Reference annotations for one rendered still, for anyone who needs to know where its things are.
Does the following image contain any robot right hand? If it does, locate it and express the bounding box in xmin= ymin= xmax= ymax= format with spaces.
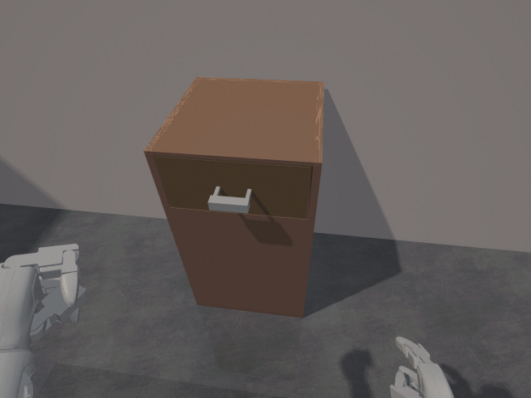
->
xmin=390 ymin=337 xmax=455 ymax=398

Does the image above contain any handle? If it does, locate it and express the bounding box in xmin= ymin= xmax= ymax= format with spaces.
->
xmin=208 ymin=187 xmax=251 ymax=213

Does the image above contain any cabinet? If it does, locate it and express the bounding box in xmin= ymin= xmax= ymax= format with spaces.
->
xmin=144 ymin=77 xmax=324 ymax=318

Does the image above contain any left robot forearm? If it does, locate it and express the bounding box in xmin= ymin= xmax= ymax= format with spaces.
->
xmin=0 ymin=349 xmax=38 ymax=398

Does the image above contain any drawer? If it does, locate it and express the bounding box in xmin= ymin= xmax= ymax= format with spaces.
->
xmin=155 ymin=155 xmax=311 ymax=218

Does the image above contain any robot left hand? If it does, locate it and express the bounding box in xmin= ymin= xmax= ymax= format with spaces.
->
xmin=0 ymin=244 xmax=85 ymax=352

